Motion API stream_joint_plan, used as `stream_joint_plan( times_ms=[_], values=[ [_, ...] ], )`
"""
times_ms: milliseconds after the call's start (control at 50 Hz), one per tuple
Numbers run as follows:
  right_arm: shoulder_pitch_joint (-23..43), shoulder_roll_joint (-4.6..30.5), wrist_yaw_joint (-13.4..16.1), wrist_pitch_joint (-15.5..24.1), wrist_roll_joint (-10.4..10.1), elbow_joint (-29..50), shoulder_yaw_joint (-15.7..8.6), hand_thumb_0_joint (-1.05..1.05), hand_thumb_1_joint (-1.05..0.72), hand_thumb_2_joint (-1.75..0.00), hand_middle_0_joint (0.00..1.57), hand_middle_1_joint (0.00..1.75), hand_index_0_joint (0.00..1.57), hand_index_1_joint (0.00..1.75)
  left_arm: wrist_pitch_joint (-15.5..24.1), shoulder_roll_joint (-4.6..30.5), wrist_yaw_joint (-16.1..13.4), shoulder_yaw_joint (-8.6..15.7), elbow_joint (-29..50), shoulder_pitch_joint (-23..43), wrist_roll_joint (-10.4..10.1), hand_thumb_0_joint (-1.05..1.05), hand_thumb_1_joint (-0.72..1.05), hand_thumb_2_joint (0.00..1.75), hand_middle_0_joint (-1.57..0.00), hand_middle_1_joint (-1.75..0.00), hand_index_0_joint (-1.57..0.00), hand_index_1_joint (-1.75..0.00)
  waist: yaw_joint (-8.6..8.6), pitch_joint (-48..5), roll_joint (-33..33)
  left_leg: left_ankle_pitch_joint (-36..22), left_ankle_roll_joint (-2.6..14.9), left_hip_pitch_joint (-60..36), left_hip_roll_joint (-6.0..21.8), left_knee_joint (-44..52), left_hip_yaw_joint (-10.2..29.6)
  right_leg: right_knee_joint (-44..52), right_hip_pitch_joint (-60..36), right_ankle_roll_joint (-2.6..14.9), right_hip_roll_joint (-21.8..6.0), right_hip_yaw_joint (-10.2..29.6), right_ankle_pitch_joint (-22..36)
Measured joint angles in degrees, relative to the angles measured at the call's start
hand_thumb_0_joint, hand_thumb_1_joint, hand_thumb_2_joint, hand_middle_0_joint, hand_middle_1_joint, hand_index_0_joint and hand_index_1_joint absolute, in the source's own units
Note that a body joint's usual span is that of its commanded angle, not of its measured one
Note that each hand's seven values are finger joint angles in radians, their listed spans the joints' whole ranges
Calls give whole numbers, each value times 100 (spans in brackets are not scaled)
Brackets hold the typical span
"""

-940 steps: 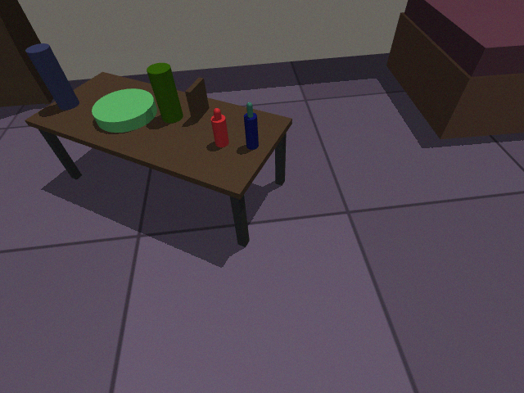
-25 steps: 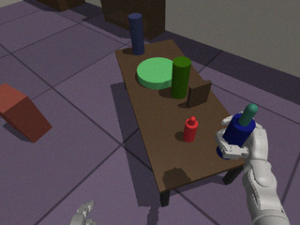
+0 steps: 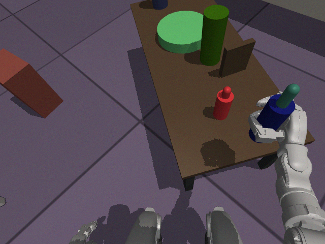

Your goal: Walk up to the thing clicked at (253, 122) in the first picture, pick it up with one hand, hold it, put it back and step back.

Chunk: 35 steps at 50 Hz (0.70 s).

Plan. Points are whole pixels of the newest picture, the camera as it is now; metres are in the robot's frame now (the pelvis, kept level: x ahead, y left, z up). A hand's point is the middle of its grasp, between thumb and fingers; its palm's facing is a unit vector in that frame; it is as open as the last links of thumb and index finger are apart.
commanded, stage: crouch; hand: right
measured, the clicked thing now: (273, 115) +0.41 -0.21 +0.05
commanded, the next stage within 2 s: lower in 0.72 s
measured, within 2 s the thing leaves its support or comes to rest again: rests again in 1.54 s
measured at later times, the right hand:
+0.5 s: hand (257, 120) +0.45 -0.21 -0.06, palm faces +0.19 +0.98 +0.01, open 7.0 cm
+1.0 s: hand (252, 124) +0.47 -0.22 -0.11, palm faces +0.18 +0.98 +0.00, open 7.0 cm
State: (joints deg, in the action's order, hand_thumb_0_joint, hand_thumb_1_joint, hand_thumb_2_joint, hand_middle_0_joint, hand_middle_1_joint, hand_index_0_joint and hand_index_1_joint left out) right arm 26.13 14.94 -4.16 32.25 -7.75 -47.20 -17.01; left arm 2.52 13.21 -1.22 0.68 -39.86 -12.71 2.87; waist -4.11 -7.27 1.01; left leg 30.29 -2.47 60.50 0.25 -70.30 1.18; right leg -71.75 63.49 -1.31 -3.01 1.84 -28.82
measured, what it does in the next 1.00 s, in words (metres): lowers itself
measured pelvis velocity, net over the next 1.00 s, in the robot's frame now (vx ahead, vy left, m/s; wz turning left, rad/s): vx -0.02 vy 0.00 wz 0.03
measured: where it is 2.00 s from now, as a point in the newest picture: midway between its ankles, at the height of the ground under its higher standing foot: outside the picture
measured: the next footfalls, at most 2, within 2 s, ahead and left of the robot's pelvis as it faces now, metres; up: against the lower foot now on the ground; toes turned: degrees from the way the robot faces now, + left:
none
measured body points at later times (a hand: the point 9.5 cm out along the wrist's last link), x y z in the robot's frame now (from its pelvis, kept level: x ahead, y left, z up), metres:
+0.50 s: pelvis -0.01 +0.00 -0.07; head +0.15 -0.03 +0.35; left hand +0.07 +0.27 -0.19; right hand +0.44 -0.26 -0.05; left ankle +0.03 +0.15 -0.63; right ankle +0.05 -0.13 -0.63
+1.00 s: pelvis -0.02 +0.00 -0.11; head +0.16 -0.03 +0.30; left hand +0.06 +0.28 -0.23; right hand +0.45 -0.27 -0.11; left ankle +0.03 +0.15 -0.63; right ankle +0.05 -0.13 -0.63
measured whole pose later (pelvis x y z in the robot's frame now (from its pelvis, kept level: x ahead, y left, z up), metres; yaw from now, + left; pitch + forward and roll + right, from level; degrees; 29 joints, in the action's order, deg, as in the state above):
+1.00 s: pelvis -0.02 +0.00 -0.11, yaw +2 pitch +33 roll +4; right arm 42.5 24.0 -7.7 29.7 -5.0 -57.9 -26.6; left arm -0.4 14.6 1.0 0.2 -38.8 -10.6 4.3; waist -7.2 -10.9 -0.9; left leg 36.8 -2.6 91.6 -1.0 -95.3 -0.1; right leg -97.6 95.6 -1.7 -3.2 5.0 -35.1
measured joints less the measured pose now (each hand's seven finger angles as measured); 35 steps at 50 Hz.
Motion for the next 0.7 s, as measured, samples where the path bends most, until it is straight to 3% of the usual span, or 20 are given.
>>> stream_joint_plan(
  times_ms=[280, 700],
  values=[
    [822, 414, -164, -31, 66, -628, -611, 1, 7, -119, 91, 112, 91, 112, -172, -12, 148, -69, -41, -21, 40, 1, 91, 90, -20, -30, -21, -30, -188, -157, -147, 291, 13, 1330, -72, -1030, -59, -1065, 1369, -22, -38, 129, -291],
    [1348, 706, -260, -229, 227, -763, -839, 1, 7, -119, 91, 113, 91, 112, -250, 107, 206, -13, 83, 214, 123, 1, 90, 90, -20, -30, -20, -29, -278, -283, -160, 527, -2, 2422, -98, -1929, -134, -2016, 2528, -37, -21, 272, -517]
  ],
)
